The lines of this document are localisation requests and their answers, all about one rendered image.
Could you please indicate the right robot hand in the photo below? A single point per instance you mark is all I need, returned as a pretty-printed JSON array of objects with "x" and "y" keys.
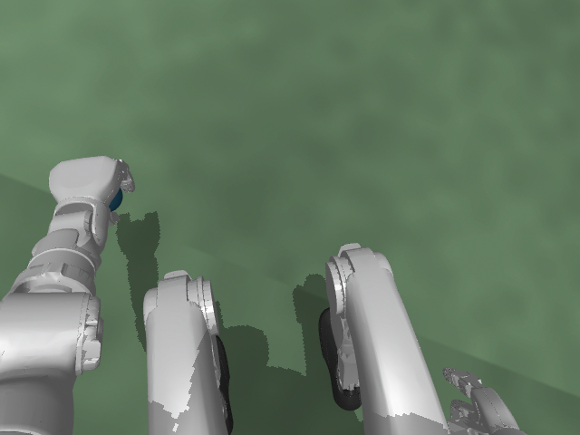
[{"x": 488, "y": 412}]

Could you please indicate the left robot arm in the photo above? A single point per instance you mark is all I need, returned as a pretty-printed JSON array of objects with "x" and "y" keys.
[{"x": 50, "y": 325}]

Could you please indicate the left robot foot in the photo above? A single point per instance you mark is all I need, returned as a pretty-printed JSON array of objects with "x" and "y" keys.
[{"x": 224, "y": 382}]

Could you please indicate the ball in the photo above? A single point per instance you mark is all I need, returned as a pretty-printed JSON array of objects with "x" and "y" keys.
[{"x": 116, "y": 201}]

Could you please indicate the right robot foot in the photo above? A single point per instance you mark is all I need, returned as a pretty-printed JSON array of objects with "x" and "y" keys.
[{"x": 345, "y": 399}]

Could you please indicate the left robot hand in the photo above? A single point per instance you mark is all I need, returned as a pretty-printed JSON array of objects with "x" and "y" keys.
[{"x": 99, "y": 178}]

